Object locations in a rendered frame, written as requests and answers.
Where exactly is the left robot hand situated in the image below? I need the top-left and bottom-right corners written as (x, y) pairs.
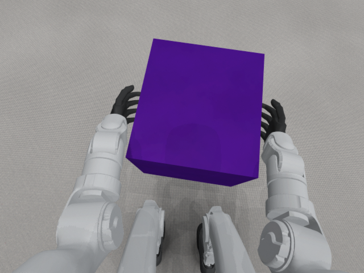
top-left (110, 85), bottom-right (140, 124)

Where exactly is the left robot upper arm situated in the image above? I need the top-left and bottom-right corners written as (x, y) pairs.
top-left (12, 201), bottom-right (124, 273)

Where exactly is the right robot upper arm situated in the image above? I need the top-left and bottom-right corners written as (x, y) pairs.
top-left (258, 219), bottom-right (349, 273)

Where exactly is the robot right shin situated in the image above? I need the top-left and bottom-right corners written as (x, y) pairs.
top-left (203, 206), bottom-right (231, 265)

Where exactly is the robot left forearm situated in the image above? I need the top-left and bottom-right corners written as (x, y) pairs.
top-left (56, 114), bottom-right (127, 243)

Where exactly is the left robot foot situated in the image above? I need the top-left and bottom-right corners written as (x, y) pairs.
top-left (156, 220), bottom-right (165, 266)

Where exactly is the robot right forearm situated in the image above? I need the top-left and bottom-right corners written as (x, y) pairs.
top-left (261, 131), bottom-right (332, 264)

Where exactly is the carton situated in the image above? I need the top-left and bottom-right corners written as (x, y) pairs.
top-left (126, 39), bottom-right (264, 187)

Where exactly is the right robot hand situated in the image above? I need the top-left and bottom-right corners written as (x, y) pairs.
top-left (260, 99), bottom-right (287, 142)

